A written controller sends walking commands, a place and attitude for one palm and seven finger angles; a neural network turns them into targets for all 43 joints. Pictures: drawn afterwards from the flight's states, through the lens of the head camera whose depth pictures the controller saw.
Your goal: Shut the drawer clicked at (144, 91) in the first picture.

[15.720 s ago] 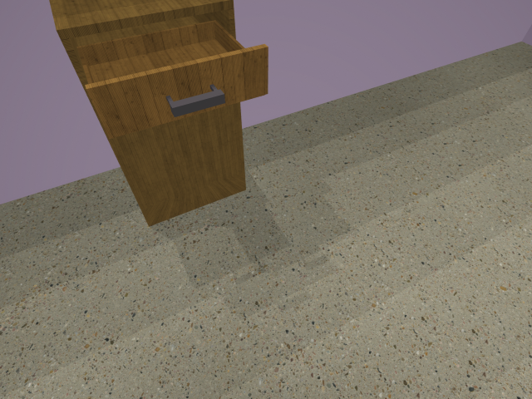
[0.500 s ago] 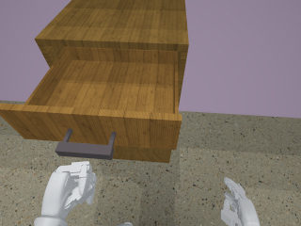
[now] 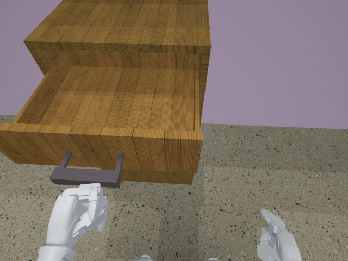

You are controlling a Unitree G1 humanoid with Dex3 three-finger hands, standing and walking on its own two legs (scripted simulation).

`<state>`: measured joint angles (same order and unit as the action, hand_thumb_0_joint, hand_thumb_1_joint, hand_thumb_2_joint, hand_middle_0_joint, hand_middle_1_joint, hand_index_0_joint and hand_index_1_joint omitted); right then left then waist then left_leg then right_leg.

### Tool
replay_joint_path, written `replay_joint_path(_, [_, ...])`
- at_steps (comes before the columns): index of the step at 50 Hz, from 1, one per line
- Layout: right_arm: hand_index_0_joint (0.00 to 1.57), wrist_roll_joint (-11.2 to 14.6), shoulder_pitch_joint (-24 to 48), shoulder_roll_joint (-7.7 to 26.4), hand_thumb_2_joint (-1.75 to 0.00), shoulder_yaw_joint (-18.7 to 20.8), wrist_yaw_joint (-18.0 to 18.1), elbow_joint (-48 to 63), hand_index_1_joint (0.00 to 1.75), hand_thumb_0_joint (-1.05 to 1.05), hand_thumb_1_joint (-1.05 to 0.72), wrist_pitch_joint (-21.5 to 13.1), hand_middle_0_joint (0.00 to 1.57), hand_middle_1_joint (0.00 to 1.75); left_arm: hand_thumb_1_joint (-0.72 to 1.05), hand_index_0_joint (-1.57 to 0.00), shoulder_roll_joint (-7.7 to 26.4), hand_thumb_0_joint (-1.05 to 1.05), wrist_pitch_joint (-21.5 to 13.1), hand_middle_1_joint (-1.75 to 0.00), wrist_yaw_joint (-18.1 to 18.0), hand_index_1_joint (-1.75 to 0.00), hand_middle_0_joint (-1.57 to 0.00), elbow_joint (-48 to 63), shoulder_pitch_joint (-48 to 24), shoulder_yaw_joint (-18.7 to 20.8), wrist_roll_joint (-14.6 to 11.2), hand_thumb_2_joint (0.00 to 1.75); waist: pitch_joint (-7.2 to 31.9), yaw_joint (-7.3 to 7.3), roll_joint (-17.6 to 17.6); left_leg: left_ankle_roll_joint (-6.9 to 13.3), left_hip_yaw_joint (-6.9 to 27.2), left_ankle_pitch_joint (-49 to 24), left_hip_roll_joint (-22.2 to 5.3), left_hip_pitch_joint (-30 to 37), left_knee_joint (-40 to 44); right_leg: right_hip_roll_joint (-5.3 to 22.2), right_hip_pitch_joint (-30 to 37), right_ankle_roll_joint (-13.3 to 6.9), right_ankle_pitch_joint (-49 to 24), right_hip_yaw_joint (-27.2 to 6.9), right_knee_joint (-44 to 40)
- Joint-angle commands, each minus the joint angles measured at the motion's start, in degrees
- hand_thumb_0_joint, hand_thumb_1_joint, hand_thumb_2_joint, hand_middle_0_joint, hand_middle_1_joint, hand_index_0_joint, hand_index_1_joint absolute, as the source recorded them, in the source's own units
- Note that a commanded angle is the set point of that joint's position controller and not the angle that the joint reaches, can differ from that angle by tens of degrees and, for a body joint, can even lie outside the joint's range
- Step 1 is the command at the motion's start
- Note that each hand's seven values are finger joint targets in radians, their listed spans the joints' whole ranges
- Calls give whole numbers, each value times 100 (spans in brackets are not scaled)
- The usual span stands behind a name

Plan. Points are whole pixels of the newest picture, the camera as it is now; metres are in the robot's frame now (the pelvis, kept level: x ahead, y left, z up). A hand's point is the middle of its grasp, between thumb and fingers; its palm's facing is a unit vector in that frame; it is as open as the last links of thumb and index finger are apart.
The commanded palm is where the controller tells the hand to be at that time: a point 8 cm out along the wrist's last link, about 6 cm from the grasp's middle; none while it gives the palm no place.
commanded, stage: bring the fist close to the handle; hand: left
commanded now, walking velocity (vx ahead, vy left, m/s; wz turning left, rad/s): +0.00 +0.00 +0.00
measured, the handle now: (90, 167) +0.30 +0.19 +0.07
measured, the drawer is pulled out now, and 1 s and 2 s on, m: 0.28 0.21 0.08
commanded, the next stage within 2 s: push the drawer shut in 0.02 s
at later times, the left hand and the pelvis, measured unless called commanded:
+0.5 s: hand (104, 203) +0.23 +0.15 +0.07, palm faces -0.05 -1.00 -0.06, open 2.9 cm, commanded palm +0.23 +0.20 +0.08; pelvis -0.01 +0.00 +0.00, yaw +1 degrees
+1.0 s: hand (111, 174) +0.29 +0.15 +0.07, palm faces -0.05 -1.00 -0.05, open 3.2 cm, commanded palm +0.28 +0.20 +0.08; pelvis -0.02 +0.01 +0.01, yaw +0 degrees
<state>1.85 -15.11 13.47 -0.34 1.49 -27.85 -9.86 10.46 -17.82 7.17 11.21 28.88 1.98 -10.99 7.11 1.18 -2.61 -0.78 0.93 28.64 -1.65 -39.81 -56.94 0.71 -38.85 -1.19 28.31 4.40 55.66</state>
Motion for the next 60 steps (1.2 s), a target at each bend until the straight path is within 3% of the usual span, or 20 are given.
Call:
replay_joint_path(1, [20, 9, 327, 614, -90, 250, 43, 934, 30, 0, -90, -372, 20, 30, 90, -140, 362, 0, -490, -160, 25, -160, -140, 1363, -117, 205, -53, 90, 923, 59, 156, 202, -51, -1669, 194, 548, 680, -74, 705, 61, -1763, -163, -830])
replay_joint_path(4, [20, -2, 341, 625, -90, 271, 51, 885, 30, 0, -90, -352, 20, 30, 90, -140, 511, 0, -474, -160, 4, -160, -140, 1281, -28, 357, -32, 90, 953, 24, 260, 208, -28, -1779, 191, 525, 668, -79, 780, 54, -1909, -164, -811])
replay_joint_path(6, [20, 12, 331, 608, -90, 255, 32, 939, 30, 0, -90, -307, 20, 30, 90, -140, 385, 0, -424, -160, 39, -160, -140, 1248, 51, 234, -29, 90, 894, 34, 211, 199, -45, -1764, 205, 504, 689, -74, 763, 62, -1928, -152, -808])
replay_joint_path(9, [20, -2, 351, 663, -90, 243, 70, 889, 30, 0, -90, -288, 20, 30, 90, -140, 602, 0, -425, -160, -15, -160, -140, 1196, -490, 371, 9, 90, 729, 119, 301, 212, -32, -1534, 195, 416, 645, -81, 610, 71, -1644, -213, -872])
replay_joint_path(13, [20, -6, 299, 656, -90, 212, 54, 916, 30, 0, -90, -321, 20, 30, 90, -140, 460, 0, -430, -160, -3, -160, -140, 1168, -656, 278, -54, 90, 963, 90, 220, 201, -29, -1645, 197, 536, 669, -72, 704, 64, -1774, -179, -829])
replay_joint_path(19, [20, -11, 337, 751, -90, 161, 105, 749, 30, 0, -90, -325, 20, 30, 90, -140, 660, 0, -420, -160, -15, -160, -140, 842, -1821, 354, -46, 90, 754, 267, 264, 211, 19, -1245, 193, 398, 653, -70, 455, 74, -1241, -236, -941])
replay_joint_path(27, [20, 21, 378, 773, -90, 143, 111, 604, 30, 0, -90, -379, 20, 30, 90, -140, 535, 0, -299, -160, 3, -160, -140, 475, -2560, 230, -84, 90, 1165, 228, 62, 197, 78, -1305, 191, 733, 843, -65, 568, 49, -1262, -154, -966])
replay_joint_path(30, [20, 19, 418, 794, -90, 117, 125, 519, 30, 0, -90, -338, 20, 30, 90, -140, 551, 0, -221, -160, -36, -160, -140, 81, -2969, 238, -76, 90, 924, 278, 324, 206, 84, -1080, 188, 607, 907, -68, 531, 69, -1020, -195, -1099])
replay_joint_path(33, [20, 30, 472, 790, -90, 118, 118, 494, 30, 0, -90, -342, 20, 30, 90, -140, 603, 0, -225, -160, -60, -160, -140, -61, -3316, 283, -67, 90, 967, 223, 91, 183, 90, -1039, 184, 711, 1006, -60, 549, 42, -947, -180, -1104])
replay_joint_path(36, [20, 18, 455, 787, -90, 129, 100, 466, 30, 0, -90, -303, 20, 30, 90, -140, 625, 0, -211, -160, -123, -160, -140, -265, -3419, 378, -52, 90, 1132, 163, 189, 183, 67, -1140, 185, 790, 1072, -62, 697, 41, -1058, -179, -1128])
replay_joint_path(38, [20, 16, 486, 776, -90, 117, 81, 462, 30, 0, -90, -300, 20, 30, 90, -140, 557, 0, -227, -160, -124, -160, -140, -350, -3603, 312, -66, 90, 1075, 165, 189, 172, 62, -1049, 192, 780, 1119, -53, 699, 48, -978, -186, -1167])
replay_joint_path(39, [20, 23, 487, 801, -90, 121, 88, 418, 30, 0, -90, -276, 20, 30, 90, -140, 718, 0, -234, -160, -160, -160, -140, -509, -3690, 441, -31, 90, 971, 171, 218, 182, 54, -1047, 180, 755, 1135, -57, 697, 37, -952, -210, -1214])
replay_joint_path(42, [20, 24, 496, 777, -90, 112, 69, 391, 30, 0, -90, -249, 20, 30, 90, -140, 554, 0, -274, -160, -181, -160, -140, -671, -4075, 304, -23, 90, 949, 191, 171, 175, 42, -968, 188, 788, 1184, -57, 660, 41, -899, -212, -1222])
replay_joint_path(44, [20, 23, 459, 815, -90, 127, 68, 338, 30, 0, -90, -225, 20, 30, 90, -140, 705, 0, -312, -160, -222, -160, -140, -821, -4244, 425, 25, 90, 964, 195, 185, 175, 45, -1015, 174, 800, 1199, -60, 670, 33, -933, -211, -1210])
replay_joint_path(45, [20, 19, 460, 790, -90, 128, 58, 353, 30, 0, -90, -216, 20, 30, 90, -140, 557, 0, -315, -160, -221, -160, -140, -863, -4309, 321, 24, 90, 1033, 196, 193, 177, 40, -1014, 181, 845, 1212, -54, 695, 41, -950, -206, -1213])
replay_joint_path(49, [20, 22, 416, 849, -90, 133, 86, 204, 30, 0, -90, -161, 20, 30, 90, -140, 845, 0, -330, -160, -268, -160, -140, -1295, -4823, 569, 34, 90, 942, 272, 405, 194, 35, -840, 165, 731, 1211, -54, 647, 66, -776, -263, -1303])
replay_joint_path(53, [20, 34, 380, 825, -90, 141, 86, 159, 30, 0, -90, -117, 20, 30, 90, -140, 681, 0, -353, -160, -223, -160, -140, -1451, -5243, 457, 17, 90, 1193, 274, 94, 167, 15, -1092, 173, 936, 1214, -45, 694, 44, -1113, -243, -1220])
replay_joint_path(54, [20, 31, 340, 850, -90, 149, 87, 112, 30, 0, -90, -108, 20, 30, 90, -140, 782, 0, -363, -160, -248, -160, -140, -1561, -5361, 524, 38, 90, 1244, 314, 235, 185, 38, -1145, 158, 930, 1199, -52, 699, 53, -1142, -248, -1218])
replay_joint_path(58, [20, 30, 267, 830, -90, 165, 61, 81, 30, 0, -90, -58, 20, 30, 90, -140, 681, 0, -391, -160, -234, -160, -140, -1732, -5557, 479, 34, 90, 1410, 282, 46, 149, 7, -1435, 163, 1066, 1204, -45, 786, 35, -1513, -231, -1163])
replay_joint_path(60, [20, 18, 195, 850, -90, 185, 57, 22, 30, 0, -90, -19, 20, 30, 90, -140, 761, 0, -410, -160, -257, -160, -140, -1916, -5655, 577, 45, 90, 1401, 292, 212, 161, 25, -1477, 144, 1043, 1199, -62, 779, 45, -1561, -230, -1166])
